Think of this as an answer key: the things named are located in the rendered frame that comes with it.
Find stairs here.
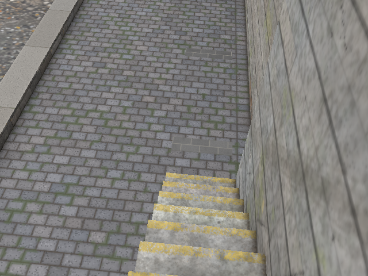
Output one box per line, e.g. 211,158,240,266
128,172,267,276

